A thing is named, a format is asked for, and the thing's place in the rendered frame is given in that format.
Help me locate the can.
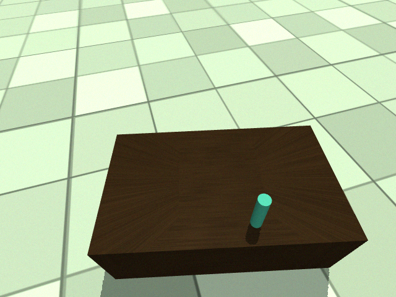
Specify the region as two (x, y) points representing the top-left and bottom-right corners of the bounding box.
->
(250, 194), (272, 228)

